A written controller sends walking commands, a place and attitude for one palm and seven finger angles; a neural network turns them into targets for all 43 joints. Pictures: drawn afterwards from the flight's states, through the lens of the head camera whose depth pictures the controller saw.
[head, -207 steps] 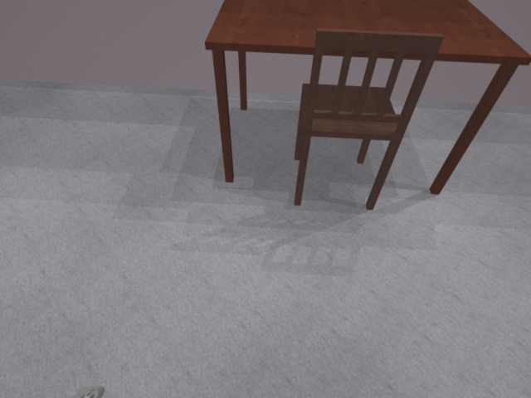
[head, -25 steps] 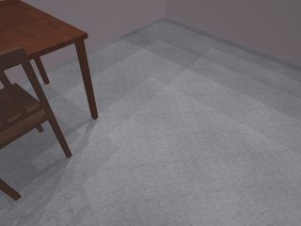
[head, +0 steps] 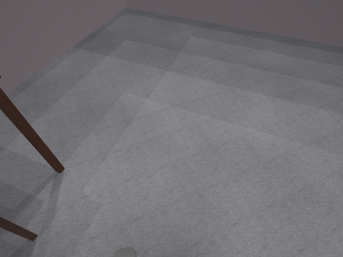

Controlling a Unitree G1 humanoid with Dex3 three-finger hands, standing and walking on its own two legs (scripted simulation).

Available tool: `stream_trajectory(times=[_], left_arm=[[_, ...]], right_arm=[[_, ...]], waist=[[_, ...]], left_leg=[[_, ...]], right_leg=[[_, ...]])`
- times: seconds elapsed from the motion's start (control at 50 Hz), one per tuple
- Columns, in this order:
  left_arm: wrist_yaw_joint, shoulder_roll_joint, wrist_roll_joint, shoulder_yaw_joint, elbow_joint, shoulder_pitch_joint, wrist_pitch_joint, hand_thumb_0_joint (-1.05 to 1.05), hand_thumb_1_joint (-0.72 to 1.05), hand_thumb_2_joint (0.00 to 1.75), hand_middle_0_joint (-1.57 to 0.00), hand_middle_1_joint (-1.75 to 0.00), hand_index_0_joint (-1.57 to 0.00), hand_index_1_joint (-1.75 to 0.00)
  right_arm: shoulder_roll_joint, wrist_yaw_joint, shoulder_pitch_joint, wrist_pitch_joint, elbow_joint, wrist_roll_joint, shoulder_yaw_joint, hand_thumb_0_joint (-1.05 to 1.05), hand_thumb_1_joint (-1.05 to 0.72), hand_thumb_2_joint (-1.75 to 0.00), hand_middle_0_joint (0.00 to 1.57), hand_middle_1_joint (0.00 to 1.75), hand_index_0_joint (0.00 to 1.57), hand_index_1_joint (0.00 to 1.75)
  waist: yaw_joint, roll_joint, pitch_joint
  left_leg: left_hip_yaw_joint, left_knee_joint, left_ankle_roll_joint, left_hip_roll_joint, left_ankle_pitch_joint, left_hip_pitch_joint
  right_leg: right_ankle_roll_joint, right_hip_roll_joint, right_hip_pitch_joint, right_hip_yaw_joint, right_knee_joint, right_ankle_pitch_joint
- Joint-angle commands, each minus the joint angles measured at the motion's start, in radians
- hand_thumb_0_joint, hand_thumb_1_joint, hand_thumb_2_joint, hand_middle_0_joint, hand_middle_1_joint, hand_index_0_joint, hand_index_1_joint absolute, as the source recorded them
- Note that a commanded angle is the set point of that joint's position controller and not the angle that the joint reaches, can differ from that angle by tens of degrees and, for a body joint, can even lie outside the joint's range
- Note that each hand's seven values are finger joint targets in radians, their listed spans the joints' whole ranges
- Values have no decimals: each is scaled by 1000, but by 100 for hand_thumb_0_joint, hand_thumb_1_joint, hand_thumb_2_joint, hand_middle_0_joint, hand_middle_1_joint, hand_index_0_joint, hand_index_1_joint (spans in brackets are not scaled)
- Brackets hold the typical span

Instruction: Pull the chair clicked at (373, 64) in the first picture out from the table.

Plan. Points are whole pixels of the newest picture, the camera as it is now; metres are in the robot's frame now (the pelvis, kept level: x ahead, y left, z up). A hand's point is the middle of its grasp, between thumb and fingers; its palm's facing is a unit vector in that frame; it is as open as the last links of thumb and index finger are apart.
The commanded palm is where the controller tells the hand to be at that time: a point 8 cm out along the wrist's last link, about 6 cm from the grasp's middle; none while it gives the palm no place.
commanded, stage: walk to a spot facing it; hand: left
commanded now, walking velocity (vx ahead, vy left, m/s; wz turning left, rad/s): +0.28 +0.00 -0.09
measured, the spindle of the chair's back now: out of the picture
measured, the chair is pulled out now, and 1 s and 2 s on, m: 0.00 0.00 0.00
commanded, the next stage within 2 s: turn to face it in 0.06 s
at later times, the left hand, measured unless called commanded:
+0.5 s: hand (90, 251) +0.17 +0.23 -0.18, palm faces +0.15 -0.97 -0.17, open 7.4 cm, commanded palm none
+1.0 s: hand (99, 231) +0.21 +0.20 -0.13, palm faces +0.39 -0.88 -0.28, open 7.4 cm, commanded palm none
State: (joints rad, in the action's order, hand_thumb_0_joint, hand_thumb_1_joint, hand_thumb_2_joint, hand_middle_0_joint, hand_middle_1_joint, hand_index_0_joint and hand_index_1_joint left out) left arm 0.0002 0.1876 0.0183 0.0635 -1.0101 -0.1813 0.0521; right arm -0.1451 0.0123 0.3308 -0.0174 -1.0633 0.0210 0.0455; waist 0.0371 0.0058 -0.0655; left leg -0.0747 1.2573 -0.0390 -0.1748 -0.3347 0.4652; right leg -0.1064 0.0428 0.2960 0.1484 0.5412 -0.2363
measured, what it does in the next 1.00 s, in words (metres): walks ahead, turning left: left foot, then right foot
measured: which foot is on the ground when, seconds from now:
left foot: up 0.00-0.30, down 0.32-0.78, up 0.80-1.00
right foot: down 0.00-0.34, up 0.36-0.76, down 0.78-1.00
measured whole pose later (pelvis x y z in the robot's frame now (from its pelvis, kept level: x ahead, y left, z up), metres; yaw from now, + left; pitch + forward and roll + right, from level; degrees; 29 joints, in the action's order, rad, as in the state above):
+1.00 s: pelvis +0.19 -0.02 +0.01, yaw +23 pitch +0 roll +3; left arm -0.03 0.17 0.02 0.04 -0.88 -0.20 -0.01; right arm -0.26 -0.02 0.22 0.08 -0.93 0.02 0.10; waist 0.03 0.02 -0.05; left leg -0.03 1.10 -0.07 -0.03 -0.39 0.53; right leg -0.02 -0.11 0.19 0.18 0.50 -0.30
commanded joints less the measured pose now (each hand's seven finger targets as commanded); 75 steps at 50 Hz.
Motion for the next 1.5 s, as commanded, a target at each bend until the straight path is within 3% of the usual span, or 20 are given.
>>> stream_trajectory(times=[0.0,0.2,0.26,0.28,0.3,0.32,0.4,0.48,0.7,0.74,0.76,0.78,0.88,1.08,1.16,1.18,1.2,1.22,1.32,1.48], left_arm=[[-7,90,1,11,10,-104,26,0,90,90,-20,-30,-20,-30],[-21,98,0,1,-48,-206,30,0,90,90,-20,-30,-20,-30],[-33,86,-3,-3,-67,-210,20,0,90,90,-20,-30,-20,-30],[-36,84,-7,-5,-63,-211,13,0,90,90,-20,-30,-20,-30],[-37,59,-18,-9,-48,-244,6,0,90,90,-20,-30,-20,-30],[-37,25,-21,-16,-29,-269,6,0,90,90,-20,-30,-20,-30],[-26,46,-5,5,19,-114,-26,0,90,90,-20,-30,-20,-30],[-24,32,0,20,37,-144,-63,0,90,90,-20,-30,-20,-30],[-29,68,-11,32,145,-80,-63,0,90,90,-20,-30,-20,-30],[-38,134,-5,44,146,-147,-51,0,90,90,-20,-30,-20,-30],[-44,238,12,63,158,-145,-45,0,90,90,-20,-30,-20,-30],[-43,262,6,56,188,-88,-52,0,90,90,-20,-30,-20,-30],[-39,149,5,22,210,24,-37,0,90,90,-20,-30,-20,-30],[-33,228,12,38,154,-135,-52,0,90,90,-20,-30,-20,-30],[-25,242,0,49,151,-106,-59,0,90,90,-20,-30,-20,-30],[-18,210,-8,49,174,-107,-61,0,90,90,-20,-30,-20,-30],[-10,141,-11,25,226,-62,-61,0,90,90,-20,-30,-20,-30],[-21,168,0,25,244,-5,-76,0,90,90,-20,-30,-20,-30],[-8,152,-2,35,181,-44,-88,0,90,90,-20,-30,-20,-30],[-16,135,-9,27,217,-39,-78,0,90,90,-20,-30,-20,-30]], right_arm=[[-43,-7,68,-5,44,9,14,0,-90,-90,20,30,20,30],[-48,-28,-194,-26,115,-4,-1,0,-90,-90,20,30,20,30],[-69,-14,-95,-31,74,0,-1,0,-90,-90,20,30,20,30],[-108,-10,4,-34,45,3,6,0,-90,-90,20,30,20,30],[-190,-2,84,-35,43,13,21,0,-90,-90,20,30,20,30],[-247,1,125,-22,36,3,31,0,-90,-90,20,30,20,30],[-181,12,-72,-6,99,-2,20,0,-90,-90,20,30,20,30],[-188,4,-119,5,138,1,35,0,-90,-90,20,30,20,30],[-250,-8,-113,41,189,6,83,0,-90,-90,20,30,20,30],[-206,-18,-133,46,214,-8,82,0,-90,-90,20,30,20,30],[-129,-21,-126,46,243,-12,70,0,-90,-90,20,30,20,30],[-170,-20,-144,47,256,3,78,0,-90,-90,20,30,20,30],[-148,-38,-104,69,199,3,66,0,-90,-90,20,30,20,30],[-146,-42,-277,62,252,-8,33,0,-90,-90,20,30,20,30],[-202,-36,-161,44,237,-3,44,0,-90,-90,20,30,20,30],[-301,-31,-86,34,228,4,70,0,-90,-90,20,30,20,30],[-409,-25,-20,32,218,-3,96,0,-90,-90,20,30,20,30],[-393,-22,15,38,189,-12,89,0,-90,-90,20,30,20,30],[-295,-10,-230,33,255,1,60,0,-90,-90,20,30,20,30],[-306,-15,-206,47,255,5,77,0,-90,-90,20,30,20,30]], waist=[[4,-81,39],[-63,-78,-1],[-17,-66,32],[18,-10,96],[33,131,176],[23,286,221],[-24,91,69],[-45,106,95],[-37,143,136],[-77,24,152],[-82,-279,119],[-77,-272,91],[-3,-156,11],[-94,-235,85],[-22,-169,163],[22,41,225],[59,336,233],[67,199,222],[-32,169,64],[-23,173,96]], left_leg=[[9,-135,-19,-15,88,62],[-32,-550,7,62,136,35],[-43,-704,37,116,235,-145],[-5,-753,56,93,470,-296],[184,-746,150,-80,814,-509],[367,-809,271,-253,1056,-563],[334,-948,242,-150,448,-234],[284,-1006,208,-80,207,-137],[423,-905,188,-11,230,-149],[344,-752,100,82,136,22],[125,-502,5,234,-113,223],[113,-278,2,204,-220,194],[73,-56,-33,134,-32,167],[-40,-460,-23,143,-105,9],[-60,-806,15,155,121,-266],[141,-859,93,-4,383,-504],[459,-858,249,-265,869,-609],[395,-847,285,-273,768,-533],[250,-918,186,-52,379,-234],[380,-884,204,-34,335,-216]], right_leg=[[-73,-257,0,-227,-314,238],[-45,-276,-215,-186,-245,511],[15,-251,-250,-102,-76,654],[56,-219,-206,-62,77,590],[113,-137,-10,-6,281,289],[137,-50,104,-13,541,-388],[151,-135,186,-146,627,-284],[166,-126,123,-122,519,-184],[162,-49,-33,-109,79,-128],[124,-158,-264,-200,-220,-45],[22,-447,-326,-479,-327,-87],[-45,-558,-146,-493,-338,-70],[8,-365,-114,-145,-213,309],[1,-411,-278,-44,-99,596],[77,-393,-199,45,124,528],[145,-321,34,77,335,269],[210,-192,311,39,555,-427],[196,-193,306,-74,623,-443],[202,-166,219,-115,567,-187],[190,-89,78,-114,252,-190]])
